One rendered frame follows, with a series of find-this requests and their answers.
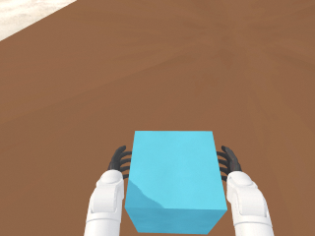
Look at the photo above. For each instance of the robot left hand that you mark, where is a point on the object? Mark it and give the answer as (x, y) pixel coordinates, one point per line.
(116, 161)

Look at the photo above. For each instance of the carton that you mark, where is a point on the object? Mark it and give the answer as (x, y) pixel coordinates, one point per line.
(174, 183)

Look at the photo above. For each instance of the right robot forearm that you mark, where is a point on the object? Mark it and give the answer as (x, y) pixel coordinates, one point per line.
(249, 208)

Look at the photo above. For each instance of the robot right hand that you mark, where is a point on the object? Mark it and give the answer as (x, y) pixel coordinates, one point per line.
(231, 162)

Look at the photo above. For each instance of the left robot forearm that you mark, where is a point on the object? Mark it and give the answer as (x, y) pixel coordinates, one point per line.
(105, 206)

